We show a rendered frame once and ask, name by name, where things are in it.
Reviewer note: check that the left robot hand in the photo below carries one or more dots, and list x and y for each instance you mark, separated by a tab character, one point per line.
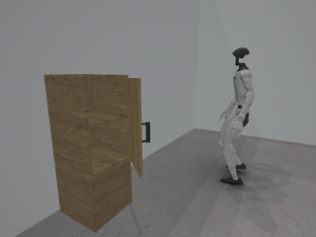
237	125

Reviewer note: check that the robot left upper arm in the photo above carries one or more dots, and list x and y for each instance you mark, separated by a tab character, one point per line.
245	76

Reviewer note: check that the handle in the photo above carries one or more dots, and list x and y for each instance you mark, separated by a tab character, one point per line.
147	131

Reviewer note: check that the robot left forearm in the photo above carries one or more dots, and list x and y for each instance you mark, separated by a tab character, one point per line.
246	105

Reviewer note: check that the robot right forearm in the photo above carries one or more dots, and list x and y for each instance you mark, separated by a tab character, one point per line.
233	104

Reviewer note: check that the right robot hand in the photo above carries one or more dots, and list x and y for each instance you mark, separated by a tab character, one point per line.
226	112

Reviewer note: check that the right robot thigh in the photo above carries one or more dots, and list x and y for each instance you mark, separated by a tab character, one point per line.
224	126

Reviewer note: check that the humanoid robot torso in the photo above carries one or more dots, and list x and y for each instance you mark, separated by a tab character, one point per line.
240	91

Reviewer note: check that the cupboard door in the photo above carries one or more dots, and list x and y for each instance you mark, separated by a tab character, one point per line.
134	123

